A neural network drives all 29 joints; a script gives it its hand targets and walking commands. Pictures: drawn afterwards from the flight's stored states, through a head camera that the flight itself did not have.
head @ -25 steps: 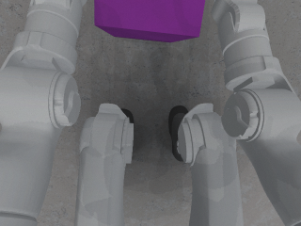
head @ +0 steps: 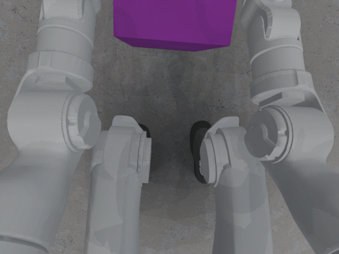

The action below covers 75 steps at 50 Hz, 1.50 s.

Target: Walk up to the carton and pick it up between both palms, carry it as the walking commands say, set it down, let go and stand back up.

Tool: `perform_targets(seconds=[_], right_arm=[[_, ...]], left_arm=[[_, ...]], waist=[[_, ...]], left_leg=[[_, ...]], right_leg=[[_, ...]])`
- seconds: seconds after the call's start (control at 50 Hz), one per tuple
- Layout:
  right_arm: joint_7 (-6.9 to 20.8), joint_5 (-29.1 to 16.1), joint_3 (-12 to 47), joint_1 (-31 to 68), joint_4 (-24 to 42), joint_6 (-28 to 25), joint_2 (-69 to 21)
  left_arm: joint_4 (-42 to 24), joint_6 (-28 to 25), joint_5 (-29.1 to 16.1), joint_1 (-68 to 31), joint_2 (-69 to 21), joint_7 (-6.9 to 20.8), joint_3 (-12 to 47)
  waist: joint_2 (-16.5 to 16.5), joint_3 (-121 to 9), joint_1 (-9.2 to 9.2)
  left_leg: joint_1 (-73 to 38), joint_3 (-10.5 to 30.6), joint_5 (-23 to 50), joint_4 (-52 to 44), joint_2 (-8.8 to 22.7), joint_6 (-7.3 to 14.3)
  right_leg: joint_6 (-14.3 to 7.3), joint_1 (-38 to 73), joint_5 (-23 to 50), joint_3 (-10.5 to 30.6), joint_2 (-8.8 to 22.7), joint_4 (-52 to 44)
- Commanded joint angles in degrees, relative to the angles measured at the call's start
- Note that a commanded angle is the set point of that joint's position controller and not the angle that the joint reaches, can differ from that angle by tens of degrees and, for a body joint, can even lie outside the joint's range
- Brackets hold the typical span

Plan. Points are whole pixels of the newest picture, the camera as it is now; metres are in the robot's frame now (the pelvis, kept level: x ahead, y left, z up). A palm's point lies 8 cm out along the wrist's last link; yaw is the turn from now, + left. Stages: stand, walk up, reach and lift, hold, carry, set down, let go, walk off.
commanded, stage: reach and lift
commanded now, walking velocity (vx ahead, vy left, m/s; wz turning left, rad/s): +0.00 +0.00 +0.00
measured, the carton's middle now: out of the picture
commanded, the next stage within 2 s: none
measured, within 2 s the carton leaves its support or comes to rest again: leaves its support in 0.26 s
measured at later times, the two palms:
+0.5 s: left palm out of the picture +0.56 +0.15 -0.13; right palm out of the picture +0.55 -0.11 -0.11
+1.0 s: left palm out of the picture +0.56 +0.15 -0.09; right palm out of the picture +0.55 -0.11 -0.07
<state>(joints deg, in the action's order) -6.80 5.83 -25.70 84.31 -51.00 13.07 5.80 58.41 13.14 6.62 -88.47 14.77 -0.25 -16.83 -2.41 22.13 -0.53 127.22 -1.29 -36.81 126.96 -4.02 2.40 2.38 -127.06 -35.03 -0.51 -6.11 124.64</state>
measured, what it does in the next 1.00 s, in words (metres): rises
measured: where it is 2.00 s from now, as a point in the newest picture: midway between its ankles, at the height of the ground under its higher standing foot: (171, 163)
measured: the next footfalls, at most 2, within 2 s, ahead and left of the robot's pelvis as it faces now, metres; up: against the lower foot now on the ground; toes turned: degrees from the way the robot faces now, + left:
none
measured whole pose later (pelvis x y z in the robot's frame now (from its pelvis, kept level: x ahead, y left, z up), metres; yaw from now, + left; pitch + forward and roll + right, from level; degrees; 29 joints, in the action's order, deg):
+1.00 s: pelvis -0.02 -0.01 +0.06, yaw +3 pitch +32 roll -3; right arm -9.8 8.2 -28.1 85.1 -33.2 22.1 2.1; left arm 46.4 22.9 8.3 -91.7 12.7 -4.8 -15.4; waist -1.7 30.0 -1.8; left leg 115.1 1.5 -32.3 115.6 -7.4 0.3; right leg 2.7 -113.7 -32.6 0.4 -6.0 114.0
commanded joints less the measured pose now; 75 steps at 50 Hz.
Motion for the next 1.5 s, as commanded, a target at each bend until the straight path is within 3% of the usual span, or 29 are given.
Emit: perform_targets(seconds=[0.0, 0.22, 0.3, 0.36, 0.4, 0.46, 0.5, 0.62, 0.7, 0.78, 0.84, 0.9, 1.0, 1.12, 1.3, 1.38, 1.48], right_arm=[[14.5, -4.7, 20.9, 30.4, 0.6, -0.2, -49.8], [13.4, -8.7, 26.6, 38.6, 11.8, 1.0, -52.5], [13.0, -9.3, 28.4, 40.8, 15.0, 2.0, -53.6], [12.8, -9.3, 28.3, 40.6, 13.2, 3.4, -53.8], [13.0, -8.7, 26.9, 39.0, 9.9, 4.7, -54.4], [14.3, -7.4, 25.1, 40.4, 8.0, 6.2, -55.1], [15.2, -5.8, 24.0, 42.6, 7.7, 6.7, -55.7], [15.0, -5.2, 24.5, 48.6, 12.3, 7.0, -56.4], [14.7, -4.2, 24.6, 46.4, 11.6, 7.5, -56.9], [15.3, -4.3, 25.0, 42.7, 10.4, 8.1, -57.8], [15.6, -6.2, 27.2, 44.4, 14.6, 8.0, -57.7], [15.8, -7.4, 29.1, 44.2, 17.1, 8.1, -57.6], [15.9, -8.7, 32.8, 40.8, 19.7, 8.7, -58.6], [16.9, -6.8, 31.4, 39.2, 16.3, 9.0, -58.6], [16.2, -5.4, 28.0, 42.8, 14.0, 9.7, -59.8], [16.0, -4.5, 26.1, 42.4, 11.8, 10.5, -60.4], [16.0, -4.8, 26.1, 41.8, 13.6, 11.0, -61.6]], left_arm=[[-0.6, 0.0, -5.1, -22.5, -54.3, 13.1, 15.8], [-9.6, 0.7, -10.3, -30.3, -59.0, 10.7, 22.4], [-14.9, 0.9, -12.5, -36.5, -59.2, 9.7, 24.9], [-18.0, 1.5, -13.5, -41.8, -57.5, 8.9, 26.7], [-16.6, 2.2, -13.0, -43.0, -57.4, 8.7, 26.0], [-12.0, 3.7, -10.3, -40.4, -59.2, 9.5, 22.8], [-8.9, 4.2, -8.4, -38.3, -60.9, 10.2, 19.4], [-7.0, 4.9, -6.0, -39.0, -61.9, 11.1, 14.3], [-8.9, 5.3, -5.8, -40.1, -62.1, 11.4, 14.9], [-10.8, 5.7, -5.8, -39.5, -62.2, 11.8, 16.9], [-13.1, 6.5, -6.5, -38.3, -64.2, 11.5, 19.6], [-16.0, 6.9, -8.2, -37.7, -66.8, 11.0, 22.5], [-22.0, 7.3, -11.4, -37.4, -68.7, 9.9, 27.6], [-16.3, 7.9, -9.5, -33.1, -69.0, 10.0, 24.3], [-15.0, 7.8, -6.2, -37.8, -66.0, 10.5, 18.5], [-13.8, 8.7, -4.9, -38.0, -66.3, 11.1, 17.2], [-14.9, 9.9, -4.3, -37.0, -68.5, 11.8, 17.3]], waist=[[3.5, -53.5, 1.44], [3.8, -76.4, -0.07], [5.4, -88.2, -2.16], [7.3, -97.9, -3.52], [9.0, -96.5, -4.17], [8.8, -87.0, -2.72], [7.0, -82.6, -2.26], [1.9, -86.5, -1.50], [1.6, -90.2, -2.51], [4.2, -94.3, -2.17], [6.2, -99.8, -2.00], [7.4, -105.8, -3.00], [7.2, -113.8, -4.42], [5.9, -102.4, -3.91], [3.2, -101.6, -2.70], [3.9, -101.2, -2.76], [5.3, -106.9, -3.28]], left_leg=[[-29.4, 2.5, 23.7, -10.6, -3.7, -1.5], [-41.3, 1.8, 31.8, -10.7, -4.7, -1.7], [-48.3, 1.2, 33.2, -11.0, -4.8, -1.8], [-53.3, 0.6, 31.6, -11.7, -4.6, -2.3], [-53.7, 0.3, 29.8, -12.3, -4.5, -2.4], [-48.0, -0.7, 21.6, -14.4, -4.5, -2.5], [-44.8, -0.5, 18.3, -15.8, -4.6, -1.9], [-41.1, -1.0, 17.4, -17.3, -4.8, -1.5], [-43.0, -1.2, 18.9, -18.3, -5.1, -1.8], [-47.3, -1.4, 22.0, -18.5, -5.2, -2.7], [-52.8, -1.2, 25.5, -18.9, -5.2, -3.4], [-57.1, -0.8, 29.5, -19.1, -5.3, -3.8], [-63.5, 0.0, 35.4, -20.0, -5.4, -4.0], [-58.2, 0.1, 27.9, -23.6, -5.4, -3.6], [-55.5, -1.0, 18.4, -28.1, -5.2, -2.5], [-56.7, -0.9, 15.5, -30.4, -5.1, -2.5], [-60.3, -0.9, 17.6, -32.2, -5.3, -2.7]], right_leg=[[-1.7, 23.8, 19.4, -1.1, -3.3, -5.5], [-1.6, 33.6, 25.9, -2.4, -3.5, -5.5], [-1.6, 37.2, 26.7, -3.4, -3.5, -6.8], [-1.5, 41.6, 25.9, -4.6, -3.5, -7.8], [-1.4, 40.2, 24.5, -4.8, -3.4, -8.8], [-1.5, 35.7, 17.3, -3.9, -2.9, -11.2], [-1.4, 34.8, 14.1, -4.0, -2.4, -12.4], [-0.6, 41.2, 15.8, -2.3, -2.1, -14.7], [-0.5, 43.7, 17.7, -2.4, -2.1, -15.7], [-0.7, 44.4, 20.6, -2.9, -2.4, -16.0], [-0.9, 44.6, 22.8, -3.3, -2.7, -16.0], [-1.2, 45.6, 25.8, -3.6, -3.0, -16.1], [-1.4, 48.4, 30.4, -4.0, -3.2, -17.1], [-1.7, 45.8, 23.4, -3.7, -2.7, -20.3], [-1.1, 51.5, 16.4, -2.9, -2.2, -25.1], [-1.2, 51.8, 13.5, -2.9, -2.0, -27.2], [-1.2, 55.0, 15.8, -2.5, -2.1, -29.3]])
